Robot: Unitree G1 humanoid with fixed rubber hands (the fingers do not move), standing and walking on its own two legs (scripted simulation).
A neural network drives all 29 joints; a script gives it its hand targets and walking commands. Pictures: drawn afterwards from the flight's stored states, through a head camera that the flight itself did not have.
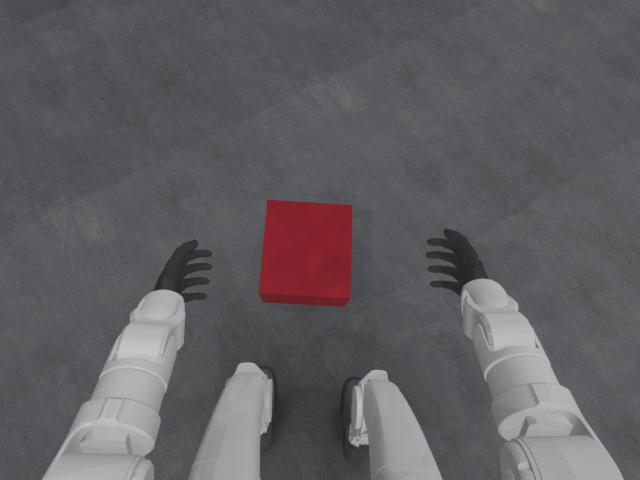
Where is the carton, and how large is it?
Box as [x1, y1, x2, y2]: [259, 200, 351, 306]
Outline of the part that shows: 268,200 259,284 259,294 263,301 343,306 349,298 350,289 351,205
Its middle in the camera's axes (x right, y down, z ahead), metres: -0.03 +0.04 +1.07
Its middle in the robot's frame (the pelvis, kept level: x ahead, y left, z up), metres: +0.54 +0.02 -0.63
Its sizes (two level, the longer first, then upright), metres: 0.253 0.229 0.144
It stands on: the floor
